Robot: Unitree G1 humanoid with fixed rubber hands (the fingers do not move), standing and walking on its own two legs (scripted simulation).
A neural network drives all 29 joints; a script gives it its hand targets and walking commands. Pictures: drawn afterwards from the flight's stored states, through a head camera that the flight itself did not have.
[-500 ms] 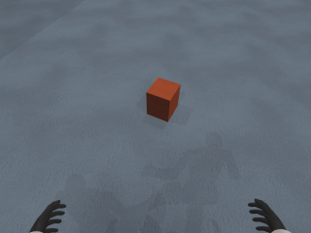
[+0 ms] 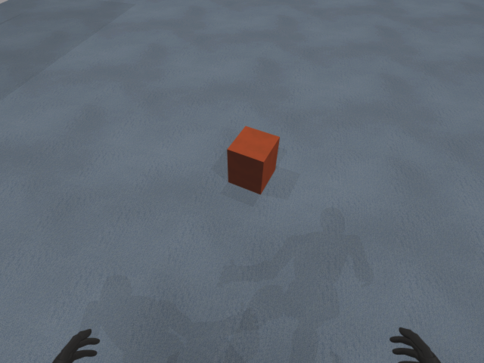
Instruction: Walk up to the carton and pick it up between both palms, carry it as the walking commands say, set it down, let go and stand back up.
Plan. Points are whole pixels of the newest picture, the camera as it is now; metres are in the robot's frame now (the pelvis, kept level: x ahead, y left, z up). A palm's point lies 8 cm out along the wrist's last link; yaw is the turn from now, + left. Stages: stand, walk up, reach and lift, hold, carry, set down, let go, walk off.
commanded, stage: stand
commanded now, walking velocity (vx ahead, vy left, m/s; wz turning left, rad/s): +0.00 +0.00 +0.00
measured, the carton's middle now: (253, 160) +1.19 -0.07 -0.65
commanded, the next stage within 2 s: walk up in 0.16 s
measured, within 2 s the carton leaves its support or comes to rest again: neither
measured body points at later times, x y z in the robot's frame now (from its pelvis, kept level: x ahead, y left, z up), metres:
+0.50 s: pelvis +0.01 +0.01 +0.00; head +0.02 +0.02 +0.45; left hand +0.10 +0.31 -0.13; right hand +0.10 -0.29 -0.12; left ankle +0.00 +0.13 -0.74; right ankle +0.00 -0.12 -0.73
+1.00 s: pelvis +0.20 -0.06 +0.00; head +0.23 -0.09 +0.45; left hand +0.25 +0.20 -0.12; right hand +0.22 -0.33 -0.16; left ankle +0.16 +0.09 -0.64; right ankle +0.21 -0.17 -0.74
